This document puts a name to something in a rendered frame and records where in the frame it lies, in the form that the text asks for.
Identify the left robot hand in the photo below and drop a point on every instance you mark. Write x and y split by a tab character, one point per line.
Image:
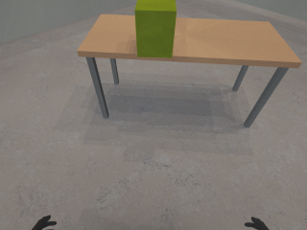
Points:
42	223

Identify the table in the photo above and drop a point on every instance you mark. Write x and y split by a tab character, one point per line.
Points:
196	40

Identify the carton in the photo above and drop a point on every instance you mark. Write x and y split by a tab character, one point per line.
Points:
155	24

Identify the right robot hand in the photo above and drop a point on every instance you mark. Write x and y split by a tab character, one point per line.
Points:
258	224

